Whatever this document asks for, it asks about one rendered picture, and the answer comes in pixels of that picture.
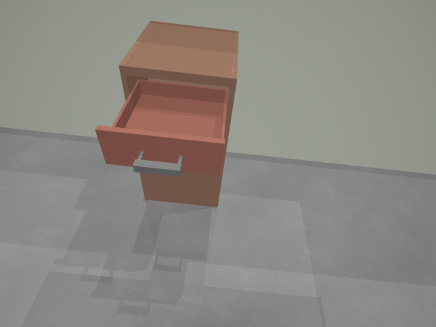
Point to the drawer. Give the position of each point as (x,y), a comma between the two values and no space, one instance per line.
(166,120)

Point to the handle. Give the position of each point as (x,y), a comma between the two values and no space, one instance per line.
(157,167)

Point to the cabinet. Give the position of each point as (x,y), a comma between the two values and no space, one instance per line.
(191,55)

